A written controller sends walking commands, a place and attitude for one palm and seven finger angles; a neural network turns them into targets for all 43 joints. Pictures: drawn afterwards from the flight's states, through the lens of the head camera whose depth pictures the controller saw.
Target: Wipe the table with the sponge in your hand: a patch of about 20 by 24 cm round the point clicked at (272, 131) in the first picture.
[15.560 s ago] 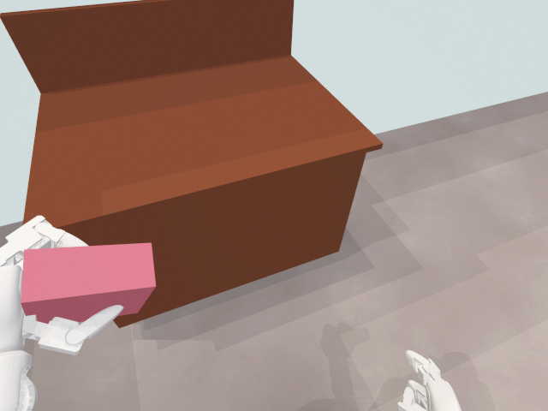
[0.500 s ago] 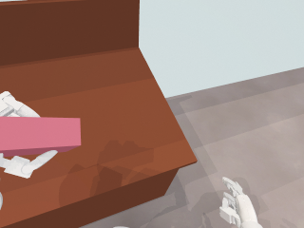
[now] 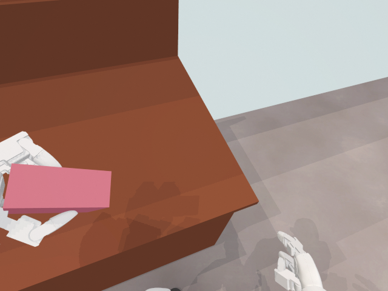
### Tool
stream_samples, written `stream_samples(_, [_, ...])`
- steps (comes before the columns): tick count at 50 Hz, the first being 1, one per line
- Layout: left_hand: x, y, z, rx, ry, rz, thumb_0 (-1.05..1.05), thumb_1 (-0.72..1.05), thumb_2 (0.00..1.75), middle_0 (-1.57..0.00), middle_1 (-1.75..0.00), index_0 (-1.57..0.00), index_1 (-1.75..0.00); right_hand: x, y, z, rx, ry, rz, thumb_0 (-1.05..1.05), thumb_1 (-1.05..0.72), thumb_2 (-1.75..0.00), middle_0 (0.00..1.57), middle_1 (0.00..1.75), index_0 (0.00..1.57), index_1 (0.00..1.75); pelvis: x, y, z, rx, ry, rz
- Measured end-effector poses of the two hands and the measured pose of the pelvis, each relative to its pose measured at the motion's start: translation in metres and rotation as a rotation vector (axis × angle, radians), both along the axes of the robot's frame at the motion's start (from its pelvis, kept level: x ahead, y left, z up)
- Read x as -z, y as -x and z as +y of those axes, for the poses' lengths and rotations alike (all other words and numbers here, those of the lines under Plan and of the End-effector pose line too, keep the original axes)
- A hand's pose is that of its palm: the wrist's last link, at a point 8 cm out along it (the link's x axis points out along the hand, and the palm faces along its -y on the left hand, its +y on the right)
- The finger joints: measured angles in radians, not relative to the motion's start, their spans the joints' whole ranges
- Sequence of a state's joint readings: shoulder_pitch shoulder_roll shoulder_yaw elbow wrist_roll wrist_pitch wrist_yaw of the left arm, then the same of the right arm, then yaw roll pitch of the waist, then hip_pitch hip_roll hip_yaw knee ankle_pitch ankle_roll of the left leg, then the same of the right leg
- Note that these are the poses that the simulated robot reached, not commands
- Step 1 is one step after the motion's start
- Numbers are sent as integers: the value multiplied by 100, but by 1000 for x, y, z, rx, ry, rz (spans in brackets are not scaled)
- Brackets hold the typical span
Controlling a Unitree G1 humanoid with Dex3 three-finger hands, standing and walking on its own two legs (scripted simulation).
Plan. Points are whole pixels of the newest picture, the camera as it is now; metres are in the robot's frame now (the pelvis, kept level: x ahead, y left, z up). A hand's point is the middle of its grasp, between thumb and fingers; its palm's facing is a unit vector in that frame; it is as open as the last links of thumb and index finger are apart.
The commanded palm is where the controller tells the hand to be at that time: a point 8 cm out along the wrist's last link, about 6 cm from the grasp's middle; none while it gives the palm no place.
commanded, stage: look again from close up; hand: left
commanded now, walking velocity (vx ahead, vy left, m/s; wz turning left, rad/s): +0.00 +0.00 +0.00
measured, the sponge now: (71, 193) +0.23 +0.21 +0.13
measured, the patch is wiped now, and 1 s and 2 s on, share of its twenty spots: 0.00 0.00 0.00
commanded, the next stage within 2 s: shuffle to correct the standing spot in 0.24 s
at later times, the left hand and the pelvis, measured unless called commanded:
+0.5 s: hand (45, 198) +0.21 +0.23 +0.16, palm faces +0.29 -0.85 -0.43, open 9.5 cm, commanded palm +0.16 +0.26 +0.18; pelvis -0.01 -0.02 +0.00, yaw -1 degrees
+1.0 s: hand (104, 179) +0.25 +0.16 +0.16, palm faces +0.25 -0.88 -0.40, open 9.5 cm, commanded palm +0.19 +0.20 +0.18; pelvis +0.02 -0.07 +0.00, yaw -2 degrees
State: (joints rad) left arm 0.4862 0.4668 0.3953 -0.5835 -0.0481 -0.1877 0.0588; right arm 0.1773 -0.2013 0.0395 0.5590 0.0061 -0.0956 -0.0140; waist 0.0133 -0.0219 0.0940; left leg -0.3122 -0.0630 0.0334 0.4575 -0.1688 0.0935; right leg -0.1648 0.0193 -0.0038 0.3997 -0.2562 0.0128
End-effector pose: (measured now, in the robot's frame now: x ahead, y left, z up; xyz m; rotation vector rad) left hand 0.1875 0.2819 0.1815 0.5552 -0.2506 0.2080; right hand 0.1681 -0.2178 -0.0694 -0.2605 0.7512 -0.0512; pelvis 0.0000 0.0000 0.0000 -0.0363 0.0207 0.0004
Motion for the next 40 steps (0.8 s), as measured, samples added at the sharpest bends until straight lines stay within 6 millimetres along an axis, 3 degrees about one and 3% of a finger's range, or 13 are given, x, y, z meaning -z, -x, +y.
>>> stream_samples(7, [12,10,8,-63,46,41,-1,-44,102,-79,-138,-80,-137,-4,11,-17,50,16,-23,2,-91,-90,20,30,20,30,-2,3,-4,6,1,-10])
stream_samples(12, [23,14,-3,-60,114,47,-1,-44,102,-79,-138,-80,-137,-9,16,-25,56,32,-41,2,-91,-90,20,30,20,30,-2,6,-6,5,0,-20])
stream_samples(17, [17,14,-14,-16,113,15,-1,-44,102,-79,-138,-80,-137,-13,16,-25,52,34,-63,2,-91,-90,20,30,20,30,-2,8,-10,2,2,-23])
stream_samples(23, [6,13,-12,-18,72,-15,-1,-44,102,-79,-137,-80,-137,-13,15,-23,58,17,-73,2,-91,-90,20,30,20,30,-3,8,-14,11,-2,-18])
stream_samples(28, [9,9,-12,-50,92,-4,-1,-44,102,-79,-138,-80,-137,-11,15,-23,61,1,-64,2,-91,-90,20,30,20,30,-5,5,-19,21,-13,-12])
stream_samples(40, [10,-12,-53,4,122,11,-1,-44,102,-79,-138,-80,-137,-12,3,-49,75,-10,-63,2,-90,-90,20,30,20,30,-4,-6,-45,26,-18,-1])
